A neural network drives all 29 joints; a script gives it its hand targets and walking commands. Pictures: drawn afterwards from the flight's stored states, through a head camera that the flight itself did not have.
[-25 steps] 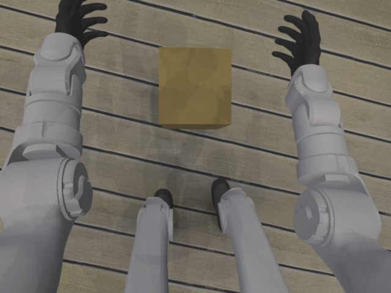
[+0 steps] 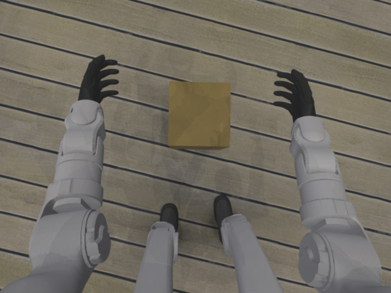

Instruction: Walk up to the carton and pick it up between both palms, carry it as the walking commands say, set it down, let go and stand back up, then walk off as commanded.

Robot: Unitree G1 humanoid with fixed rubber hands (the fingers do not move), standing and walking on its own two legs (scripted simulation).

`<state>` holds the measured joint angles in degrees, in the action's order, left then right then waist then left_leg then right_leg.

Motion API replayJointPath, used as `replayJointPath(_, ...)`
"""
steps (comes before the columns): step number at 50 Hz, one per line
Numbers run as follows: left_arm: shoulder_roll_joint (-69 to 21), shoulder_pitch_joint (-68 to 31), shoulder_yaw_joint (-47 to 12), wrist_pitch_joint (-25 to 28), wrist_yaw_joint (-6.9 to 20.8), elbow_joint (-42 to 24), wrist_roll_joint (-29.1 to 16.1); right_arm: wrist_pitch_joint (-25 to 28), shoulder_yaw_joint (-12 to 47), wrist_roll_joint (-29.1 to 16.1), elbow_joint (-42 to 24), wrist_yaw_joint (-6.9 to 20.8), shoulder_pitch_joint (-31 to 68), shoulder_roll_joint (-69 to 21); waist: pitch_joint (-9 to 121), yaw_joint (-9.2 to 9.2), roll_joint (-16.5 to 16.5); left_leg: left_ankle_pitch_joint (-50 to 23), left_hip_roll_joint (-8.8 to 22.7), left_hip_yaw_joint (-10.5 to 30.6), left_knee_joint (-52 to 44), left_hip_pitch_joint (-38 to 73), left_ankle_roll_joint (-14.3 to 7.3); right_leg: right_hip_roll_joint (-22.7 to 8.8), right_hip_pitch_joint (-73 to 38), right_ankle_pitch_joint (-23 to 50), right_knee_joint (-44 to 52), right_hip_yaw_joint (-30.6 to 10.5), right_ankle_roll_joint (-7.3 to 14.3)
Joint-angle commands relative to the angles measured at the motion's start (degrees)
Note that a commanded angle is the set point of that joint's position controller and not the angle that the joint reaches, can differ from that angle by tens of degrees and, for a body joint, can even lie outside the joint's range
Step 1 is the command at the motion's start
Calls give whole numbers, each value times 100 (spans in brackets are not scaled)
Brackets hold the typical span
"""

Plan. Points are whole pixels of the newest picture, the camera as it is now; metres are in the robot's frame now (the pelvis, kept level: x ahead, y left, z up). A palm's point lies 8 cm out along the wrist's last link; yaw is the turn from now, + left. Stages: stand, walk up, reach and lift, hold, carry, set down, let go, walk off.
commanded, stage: let go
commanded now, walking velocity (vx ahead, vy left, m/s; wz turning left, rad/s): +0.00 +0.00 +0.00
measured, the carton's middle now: (197, 120) +0.50 -0.03 -0.56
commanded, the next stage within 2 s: stand in 1.14 s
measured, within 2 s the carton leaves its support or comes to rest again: neither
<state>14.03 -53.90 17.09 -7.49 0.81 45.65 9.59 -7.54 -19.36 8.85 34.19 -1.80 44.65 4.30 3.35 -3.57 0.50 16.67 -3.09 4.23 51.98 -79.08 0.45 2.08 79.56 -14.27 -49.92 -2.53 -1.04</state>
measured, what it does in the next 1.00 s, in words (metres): rises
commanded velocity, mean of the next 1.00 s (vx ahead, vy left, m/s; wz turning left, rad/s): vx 0.00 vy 0.00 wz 0.00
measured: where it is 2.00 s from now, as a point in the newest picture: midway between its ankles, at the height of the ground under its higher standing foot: (197, 233)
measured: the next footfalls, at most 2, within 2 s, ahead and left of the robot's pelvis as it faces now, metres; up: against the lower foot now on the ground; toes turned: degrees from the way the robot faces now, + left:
none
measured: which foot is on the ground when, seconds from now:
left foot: down 0.00-1.00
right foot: down 0.00-1.00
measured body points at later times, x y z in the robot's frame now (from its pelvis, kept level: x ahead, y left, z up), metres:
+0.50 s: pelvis +0.05 -0.01 +0.07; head +0.17 +0.00 +0.51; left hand +0.30 +0.22 -0.02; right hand +0.26 -0.24 -0.01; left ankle +0.04 +0.11 -0.65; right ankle +0.05 -0.12 -0.65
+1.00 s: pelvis +0.07 +0.00 +0.08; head +0.07 +0.00 +0.53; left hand +0.24 +0.24 +0.01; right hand +0.24 -0.23 +0.01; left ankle +0.04 +0.11 -0.65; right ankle +0.05 -0.12 -0.65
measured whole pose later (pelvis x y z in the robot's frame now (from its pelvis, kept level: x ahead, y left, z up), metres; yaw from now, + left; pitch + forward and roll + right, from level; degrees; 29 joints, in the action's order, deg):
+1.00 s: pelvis +0.07 +0.00 +0.08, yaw -1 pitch -5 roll +0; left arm 11.5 13.1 2.9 -7.3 3.8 24.9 0.6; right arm -9.6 -1.9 1.0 23.1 3.4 -12.5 11.8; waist -6.1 0.0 0.5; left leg 17.6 -2.2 3.5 26.2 -3.0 -0.9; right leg 1.4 5.0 -16.2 -26.7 -4.1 -0.3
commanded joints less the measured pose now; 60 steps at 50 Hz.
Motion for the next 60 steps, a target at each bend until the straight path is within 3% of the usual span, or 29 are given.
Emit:
replayJointPath(1, 374, 14, -184, 130, -198, -1353, -147, 127, 358, -199, -1079, 219, -331, 708, 6436, 37, 416, -3890, -2, -223, -318, 4153, 102, 216, -4028, 3112, 92, 320, -153)
replayJointPath(5, 349, 890, -319, 205, -153, -1710, -307, 170, 580, -486, -1200, 415, -1234, 730, 5392, 83, 116, -2907, 3, -286, -794, 3619, 64, 25, -4772, 3072, 449, 170, -145)
replayJointPath(11, 145, 2254, -463, 352, 16, -1379, -429, 337, 759, -719, -910, 535, -2401, 741, 3680, 96, 35, -1424, 56, -350, -1325, 3812, 41, -92, -4989, 2057, 953, 169, -138)
replayJointPath(20, 141, 4212, -725, 730, 63, -1774, -623, 651, 1259, -822, -1313, 501, -4200, 992, 2115, 176, -68, -1145, 94, -287, -2138, 5188, -28, -91, -6111, 1637, 1788, 137, -111)
replayJointPath(29, 233, 5929, -1024, 792, 180, -2341, -752, 710, 1518, -954, -1559, 488, -5472, 1116, 875, 283, 35, -1789, 112, -283, -2880, 6625, 61, -41, -7336, 1806, 2532, 135, -77)
replayJointPath(41, 297, 6349, -1265, 210, 337, -2605, -937, 142, 1584, -909, -1572, 566, -5596, 1339, -673, 317, -56, -955, 138, -412, -3216, 7068, 50, 37, -7661, 862, 2769, 281, -54)
replayJointPath(52, 264, 6708, -1247, 142, 205, -2518, -850, -309, 1612, -756, -1697, 437, -5510, 1215, -503, 376, 26, -1686, 115, -326, -2892, 7449, -5, 98, -7559, 1057, 2446, 204, -26)
replayJointPath(57, 293, 6600, -1279, 204, 109, -2426, -861, -480, 1678, -780, -1683, 315, -5386, 1201, -505, 360, 17, -1673, 110, -299, -2830, 7573, -15, 102, -7387, 955, 2379, 158, -38)
replayJointPath(58, 961, 6501, -996, 416, -93, -1645, -829, 63, 1371, -904, -859, 189, -5213, 2033, -710, 473, 290, -1218, 384, -150, -2618, 6790, 25, -217, -6744, 866, 2334, 17, -35)
replayJointPath(60, 915, 6597, -1009, 603, -159, -1440, -896, 477, 1378, -852, -630, 137, -5345, 1812, -535, 405, 144, -1014, 418, -2, -2622, 6910, -15, -296, -6701, 779, 2422, -132, 56)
